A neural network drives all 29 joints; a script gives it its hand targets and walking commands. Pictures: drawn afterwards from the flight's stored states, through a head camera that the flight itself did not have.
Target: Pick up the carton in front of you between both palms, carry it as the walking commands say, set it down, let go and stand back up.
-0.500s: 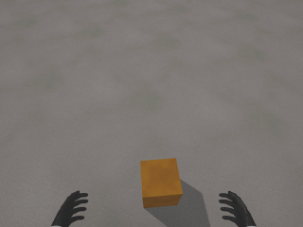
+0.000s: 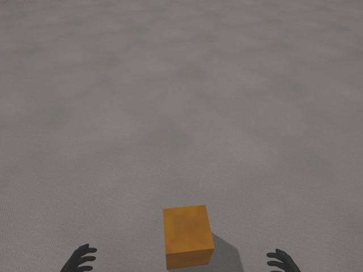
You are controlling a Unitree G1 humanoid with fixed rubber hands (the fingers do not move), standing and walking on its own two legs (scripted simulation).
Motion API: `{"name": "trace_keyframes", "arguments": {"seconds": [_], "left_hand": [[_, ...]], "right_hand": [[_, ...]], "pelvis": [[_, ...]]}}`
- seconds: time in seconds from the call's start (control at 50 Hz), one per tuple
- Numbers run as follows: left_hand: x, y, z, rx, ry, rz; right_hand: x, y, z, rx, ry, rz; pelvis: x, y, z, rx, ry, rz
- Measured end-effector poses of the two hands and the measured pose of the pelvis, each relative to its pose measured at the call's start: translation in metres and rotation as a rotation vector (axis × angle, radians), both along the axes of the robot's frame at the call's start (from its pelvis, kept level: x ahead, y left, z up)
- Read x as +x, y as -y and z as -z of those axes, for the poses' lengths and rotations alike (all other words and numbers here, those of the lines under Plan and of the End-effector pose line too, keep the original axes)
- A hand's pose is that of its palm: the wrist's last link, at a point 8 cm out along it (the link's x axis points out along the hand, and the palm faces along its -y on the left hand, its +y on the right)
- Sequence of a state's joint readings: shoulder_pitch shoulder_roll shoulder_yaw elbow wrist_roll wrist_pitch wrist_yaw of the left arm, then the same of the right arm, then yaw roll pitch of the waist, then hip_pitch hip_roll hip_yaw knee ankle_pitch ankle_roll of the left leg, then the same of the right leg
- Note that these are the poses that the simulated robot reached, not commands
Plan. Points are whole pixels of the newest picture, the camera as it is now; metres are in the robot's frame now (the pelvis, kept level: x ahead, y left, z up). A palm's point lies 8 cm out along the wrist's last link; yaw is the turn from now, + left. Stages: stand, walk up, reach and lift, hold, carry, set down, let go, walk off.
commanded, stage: stand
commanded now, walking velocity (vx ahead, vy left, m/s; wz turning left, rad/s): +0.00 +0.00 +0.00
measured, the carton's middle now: (185, 237) +0.44 -0.03 -0.65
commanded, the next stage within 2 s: none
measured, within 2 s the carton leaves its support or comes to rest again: neither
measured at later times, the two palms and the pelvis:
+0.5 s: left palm out of the picture +0.14 +0.26 -0.13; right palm out of the picture +0.10 -0.25 -0.11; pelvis +0.04 +0.01 -0.01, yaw -3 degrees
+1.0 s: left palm out of the picture +0.07 +0.27 -0.14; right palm out of the picture +0.03 -0.24 -0.13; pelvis +0.03 +0.02 -0.01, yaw -5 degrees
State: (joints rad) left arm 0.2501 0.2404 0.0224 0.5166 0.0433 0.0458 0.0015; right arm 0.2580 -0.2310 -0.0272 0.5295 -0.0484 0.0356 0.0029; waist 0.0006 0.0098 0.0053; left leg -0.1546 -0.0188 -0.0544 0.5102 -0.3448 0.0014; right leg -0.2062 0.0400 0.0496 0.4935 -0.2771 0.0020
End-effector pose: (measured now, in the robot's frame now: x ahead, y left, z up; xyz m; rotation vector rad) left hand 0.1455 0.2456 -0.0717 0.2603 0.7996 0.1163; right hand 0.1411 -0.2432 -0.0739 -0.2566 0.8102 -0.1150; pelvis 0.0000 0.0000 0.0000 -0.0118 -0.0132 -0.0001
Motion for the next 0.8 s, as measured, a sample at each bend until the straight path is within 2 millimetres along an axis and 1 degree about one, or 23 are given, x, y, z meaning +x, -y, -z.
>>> {"name": "trace_keyframes", "arguments": {"seconds": [0.1, 0.16, 0.22, 0.38, 0.48, 0.6, 0.8], "left_hand": [[-0.015, -0.006, 0.026, -0.004, -0.085, 0.007], [-0.017, -0.005, 0.037, -0.013, -0.123, 0.014], [-0.015, -0.005, 0.043, -0.019, -0.148, 0.018], [-0.005, -0.007, 0.051, -0.016, -0.182, 0.015], [-0.007, -0.011, 0.055, -0.005, -0.213, 0.007], [-0.019, -0.016, 0.060, 0.007, -0.267, -0.003], [-0.048, -0.022, 0.066, 0.018, -0.367, -0.018]], "right_hand": [[-0.020, 0.017, 0.009, -0.044, -0.051, 0.057], [-0.025, 0.021, 0.012, -0.054, -0.073, 0.083], [-0.027, 0.020, 0.015, -0.055, -0.088, 0.103], [-0.029, 0.009, 0.027, -0.033, -0.129, 0.131], [-0.037, 0.004, 0.034, -0.022, -0.164, 0.146], [-0.050, 0.002, 0.040, -0.022, -0.212, 0.163], [-0.079, 0.003, 0.045, -0.028, -0.294, 0.188]], "pelvis": [[0.012, -0.001, 0.003, -0.001, -0.057, 0.020], [0.020, -0.002, 0.005, -0.001, -0.075, 0.028], [0.026, -0.004, 0.006, -0.001, -0.086, 0.034], [0.039, -0.008, 0.010, 0.003, -0.096, 0.048], [0.042, -0.011, 0.012, 0.006, -0.091, 0.054], [0.041, -0.013, 0.012, 0.008, -0.080, 0.061], [0.034, -0.016, 0.010, 0.007, -0.054, 0.072]]}}
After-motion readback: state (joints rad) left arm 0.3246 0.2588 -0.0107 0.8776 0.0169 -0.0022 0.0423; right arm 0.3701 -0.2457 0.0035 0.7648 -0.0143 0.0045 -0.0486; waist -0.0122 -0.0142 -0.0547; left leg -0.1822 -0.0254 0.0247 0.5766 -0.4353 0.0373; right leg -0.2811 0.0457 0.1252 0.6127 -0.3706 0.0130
